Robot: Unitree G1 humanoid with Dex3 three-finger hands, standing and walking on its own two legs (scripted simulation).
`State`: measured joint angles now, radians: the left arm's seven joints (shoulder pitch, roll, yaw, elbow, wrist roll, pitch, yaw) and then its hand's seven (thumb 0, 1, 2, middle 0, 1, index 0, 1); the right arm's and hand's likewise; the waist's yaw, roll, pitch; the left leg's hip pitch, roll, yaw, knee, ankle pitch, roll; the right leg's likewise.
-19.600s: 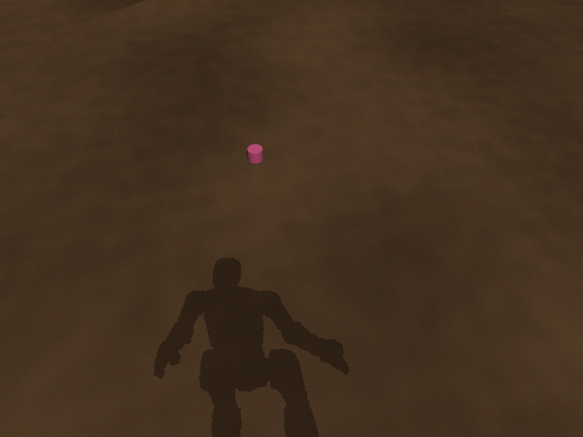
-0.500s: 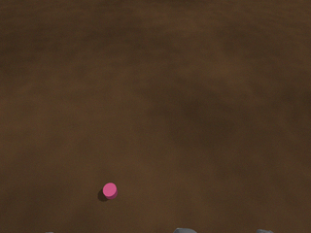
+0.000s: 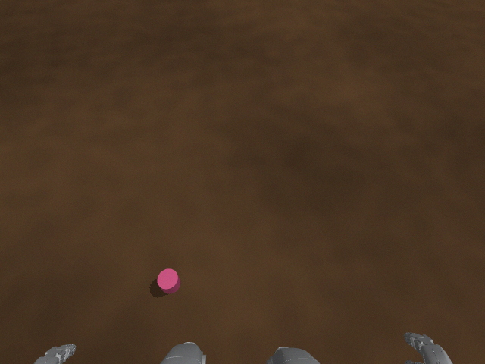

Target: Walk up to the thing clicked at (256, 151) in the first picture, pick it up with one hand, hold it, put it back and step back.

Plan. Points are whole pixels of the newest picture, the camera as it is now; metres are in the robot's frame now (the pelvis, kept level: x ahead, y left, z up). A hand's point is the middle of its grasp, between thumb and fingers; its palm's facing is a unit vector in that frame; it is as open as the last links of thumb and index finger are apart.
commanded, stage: walk up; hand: left
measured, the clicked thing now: (169, 281) +0.46 +0.29 -0.72
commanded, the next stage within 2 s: stand in 1.16 s
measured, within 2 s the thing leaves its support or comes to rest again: neither
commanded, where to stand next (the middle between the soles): +0.09 +0.04 m, yaw +2 degrees
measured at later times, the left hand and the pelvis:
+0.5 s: hand out of the picture +0.05 +0.32 -0.14, palm faces +0.04 -0.93 -0.37, open 7.4 cm; pelvis +0.03 +0.04 +0.01, yaw +2 degrees
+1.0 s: hand (87, 361) +0.14 +0.27 -0.13, palm faces -0.03 -0.95 -0.32, open 7.3 cm; pelvis +0.02 +0.02 +0.02, yaw +1 degrees
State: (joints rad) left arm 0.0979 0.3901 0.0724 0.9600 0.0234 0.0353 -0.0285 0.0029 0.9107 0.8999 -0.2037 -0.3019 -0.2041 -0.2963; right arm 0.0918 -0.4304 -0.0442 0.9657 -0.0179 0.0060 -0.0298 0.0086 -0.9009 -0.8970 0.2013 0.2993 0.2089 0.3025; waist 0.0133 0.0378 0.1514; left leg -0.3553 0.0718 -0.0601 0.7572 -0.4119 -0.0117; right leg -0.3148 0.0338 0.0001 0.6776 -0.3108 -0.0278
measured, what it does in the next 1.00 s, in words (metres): steps on the spot: left foot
